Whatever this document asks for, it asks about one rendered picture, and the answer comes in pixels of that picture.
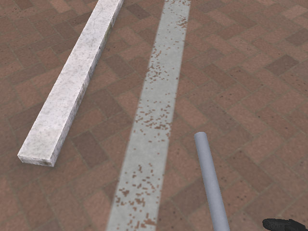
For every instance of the right robot hand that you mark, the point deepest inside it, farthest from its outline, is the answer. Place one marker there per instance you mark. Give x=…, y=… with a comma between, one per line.
x=278, y=224

